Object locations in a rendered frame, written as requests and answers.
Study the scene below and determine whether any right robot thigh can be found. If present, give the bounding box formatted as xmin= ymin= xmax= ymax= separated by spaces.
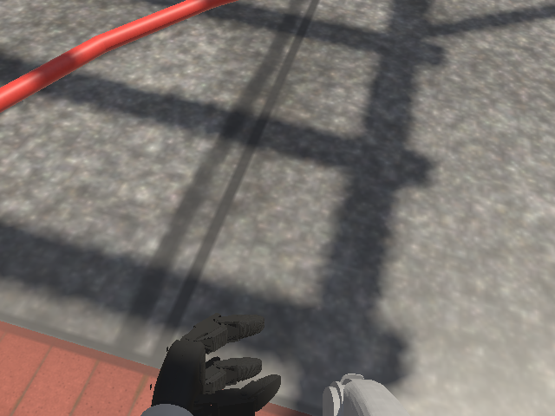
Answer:
xmin=323 ymin=379 xmax=410 ymax=416

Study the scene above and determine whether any robot right shin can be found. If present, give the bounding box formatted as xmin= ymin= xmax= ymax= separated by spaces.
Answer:
xmin=339 ymin=374 xmax=364 ymax=384

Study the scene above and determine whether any left robot hand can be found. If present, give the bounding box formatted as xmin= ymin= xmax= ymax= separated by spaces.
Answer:
xmin=150 ymin=313 xmax=281 ymax=416

